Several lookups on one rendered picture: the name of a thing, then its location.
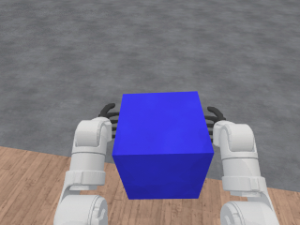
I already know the right robot upper arm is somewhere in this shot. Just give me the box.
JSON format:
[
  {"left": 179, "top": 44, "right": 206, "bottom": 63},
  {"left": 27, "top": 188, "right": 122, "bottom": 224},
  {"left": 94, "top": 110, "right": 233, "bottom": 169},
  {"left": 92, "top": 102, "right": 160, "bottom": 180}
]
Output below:
[{"left": 220, "top": 201, "right": 278, "bottom": 225}]

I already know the carton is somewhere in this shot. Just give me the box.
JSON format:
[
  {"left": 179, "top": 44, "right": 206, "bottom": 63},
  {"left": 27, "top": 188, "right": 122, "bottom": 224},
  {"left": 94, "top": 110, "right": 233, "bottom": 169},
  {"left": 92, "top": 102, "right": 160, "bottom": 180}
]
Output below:
[{"left": 112, "top": 91, "right": 215, "bottom": 200}]

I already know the robot right hand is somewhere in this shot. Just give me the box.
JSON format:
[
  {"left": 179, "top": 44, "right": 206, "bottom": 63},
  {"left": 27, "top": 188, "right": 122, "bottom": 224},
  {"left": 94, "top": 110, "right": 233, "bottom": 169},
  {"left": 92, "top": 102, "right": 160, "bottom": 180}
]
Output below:
[{"left": 204, "top": 106, "right": 226, "bottom": 143}]

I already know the left robot upper arm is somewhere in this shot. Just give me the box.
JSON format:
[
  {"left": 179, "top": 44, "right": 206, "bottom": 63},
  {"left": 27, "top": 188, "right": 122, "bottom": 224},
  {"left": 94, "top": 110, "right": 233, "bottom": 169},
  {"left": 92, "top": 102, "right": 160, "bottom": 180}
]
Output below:
[{"left": 54, "top": 194, "right": 108, "bottom": 225}]

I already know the robot left hand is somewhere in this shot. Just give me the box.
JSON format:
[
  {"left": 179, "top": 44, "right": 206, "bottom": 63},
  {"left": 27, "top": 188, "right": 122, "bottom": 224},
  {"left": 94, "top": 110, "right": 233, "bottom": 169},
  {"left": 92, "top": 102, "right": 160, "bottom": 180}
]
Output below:
[{"left": 98, "top": 103, "right": 120, "bottom": 139}]

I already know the right robot forearm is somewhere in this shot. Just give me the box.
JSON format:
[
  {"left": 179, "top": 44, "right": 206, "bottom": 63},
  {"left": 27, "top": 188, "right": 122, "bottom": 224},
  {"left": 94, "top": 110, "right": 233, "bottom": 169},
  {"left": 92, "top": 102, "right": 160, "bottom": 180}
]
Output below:
[{"left": 213, "top": 120, "right": 279, "bottom": 225}]

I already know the left robot forearm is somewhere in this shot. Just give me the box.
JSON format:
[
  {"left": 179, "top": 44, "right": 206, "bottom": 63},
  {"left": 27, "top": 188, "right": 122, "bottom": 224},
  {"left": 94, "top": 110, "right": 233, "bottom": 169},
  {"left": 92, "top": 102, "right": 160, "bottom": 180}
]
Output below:
[{"left": 53, "top": 116, "right": 113, "bottom": 225}]

